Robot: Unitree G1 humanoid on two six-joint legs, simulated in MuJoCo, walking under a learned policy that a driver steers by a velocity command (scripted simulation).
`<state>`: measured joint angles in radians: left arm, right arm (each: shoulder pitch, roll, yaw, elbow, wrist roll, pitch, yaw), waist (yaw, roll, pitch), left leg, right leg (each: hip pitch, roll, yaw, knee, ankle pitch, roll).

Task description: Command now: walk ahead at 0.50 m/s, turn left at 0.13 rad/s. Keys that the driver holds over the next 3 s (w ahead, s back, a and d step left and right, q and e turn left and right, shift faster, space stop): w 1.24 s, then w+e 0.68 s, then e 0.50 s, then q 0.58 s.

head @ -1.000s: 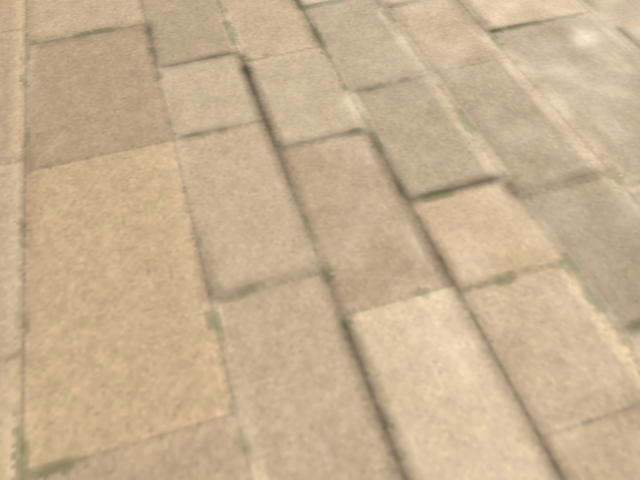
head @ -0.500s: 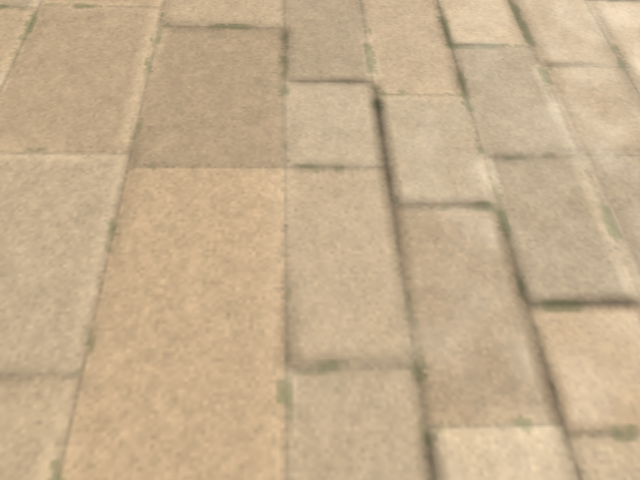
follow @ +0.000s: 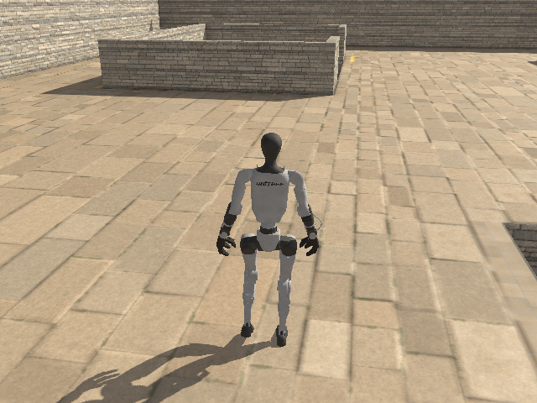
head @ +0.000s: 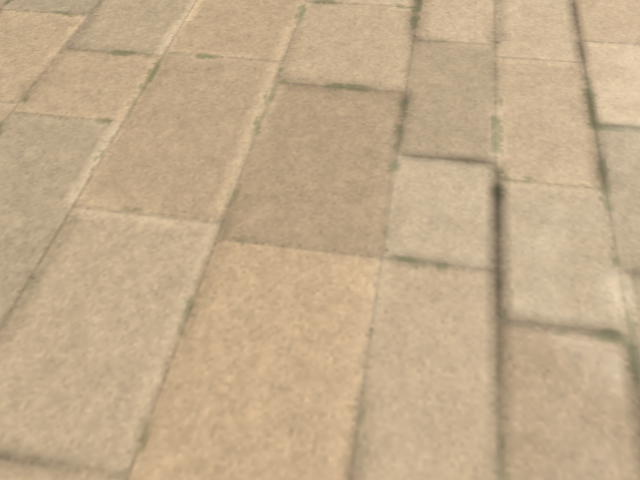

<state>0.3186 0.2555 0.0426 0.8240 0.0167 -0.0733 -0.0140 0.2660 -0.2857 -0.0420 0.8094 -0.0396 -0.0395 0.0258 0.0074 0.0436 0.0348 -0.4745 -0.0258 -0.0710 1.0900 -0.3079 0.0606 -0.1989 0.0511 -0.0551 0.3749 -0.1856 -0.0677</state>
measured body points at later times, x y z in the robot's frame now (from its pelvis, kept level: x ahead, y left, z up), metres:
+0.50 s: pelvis +0.26 +0.05 +0.00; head +0.28 +0.07 +0.45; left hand +0.32 +0.32 -0.14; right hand +0.33 -0.21 -0.12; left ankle +0.27 +0.12 -0.74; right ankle +0.25 -0.09 -0.67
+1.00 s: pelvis +0.53 +0.00 -0.01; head +0.56 -0.01 +0.44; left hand +0.62 +0.27 -0.13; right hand +0.55 -0.25 -0.16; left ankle +0.44 +0.13 -0.66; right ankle +0.58 -0.06 -0.74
